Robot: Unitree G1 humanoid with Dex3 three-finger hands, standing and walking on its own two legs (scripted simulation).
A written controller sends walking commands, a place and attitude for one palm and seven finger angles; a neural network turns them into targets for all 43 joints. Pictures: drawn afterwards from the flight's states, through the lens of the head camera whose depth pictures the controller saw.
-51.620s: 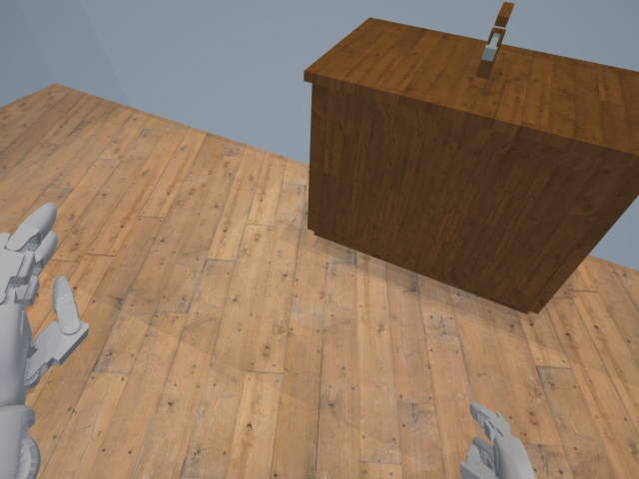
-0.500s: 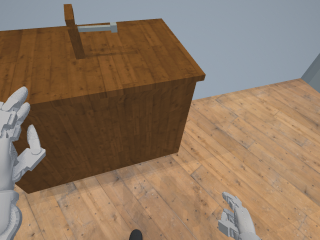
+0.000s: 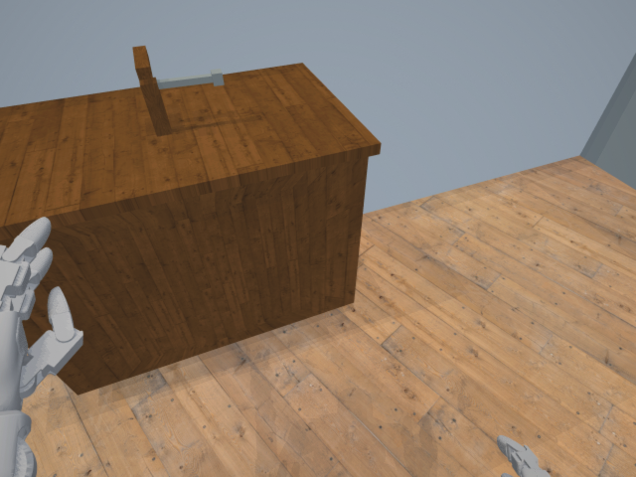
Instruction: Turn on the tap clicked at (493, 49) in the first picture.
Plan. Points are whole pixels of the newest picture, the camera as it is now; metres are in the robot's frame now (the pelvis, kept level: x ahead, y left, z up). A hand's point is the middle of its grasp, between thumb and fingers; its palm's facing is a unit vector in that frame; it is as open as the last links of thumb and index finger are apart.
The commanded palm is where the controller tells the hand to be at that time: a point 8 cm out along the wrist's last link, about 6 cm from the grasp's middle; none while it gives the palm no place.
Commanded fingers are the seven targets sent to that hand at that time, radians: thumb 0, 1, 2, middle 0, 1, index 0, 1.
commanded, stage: stop stepping back and stand still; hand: left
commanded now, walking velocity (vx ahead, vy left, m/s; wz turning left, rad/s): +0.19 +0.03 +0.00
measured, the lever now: (217, 77) +0.92 +0.26 +0.12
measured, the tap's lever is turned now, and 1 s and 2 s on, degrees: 86 86 86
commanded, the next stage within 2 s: stand and check the lever's angle in 0.24 s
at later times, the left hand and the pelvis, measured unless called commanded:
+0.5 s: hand (85, 309) +0.24 +0.23 +0.17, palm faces +0.40 -0.82 -0.41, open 7.4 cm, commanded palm +0.17 +0.28 +0.18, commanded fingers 0.00 0.90 0.90 -0.20 -0.30 -0.20 -0.30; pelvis +0.02 +0.00 +0.00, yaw +1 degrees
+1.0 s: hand (67, 331) +0.22 +0.25 +0.16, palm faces +0.39 -0.83 -0.40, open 7.4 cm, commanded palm +0.17 +0.29 +0.18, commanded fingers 0.00 0.90 0.90 -0.20 -0.30 -0.20 -0.30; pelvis +0.01 +0.01 +0.01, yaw +1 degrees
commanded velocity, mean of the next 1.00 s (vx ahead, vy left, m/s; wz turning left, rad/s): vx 0.02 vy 0.00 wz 0.00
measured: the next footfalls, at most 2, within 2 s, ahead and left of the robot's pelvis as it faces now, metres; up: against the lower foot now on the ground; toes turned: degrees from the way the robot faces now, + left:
none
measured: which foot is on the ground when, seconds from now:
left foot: down 0.00-1.00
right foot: down 0.00-1.00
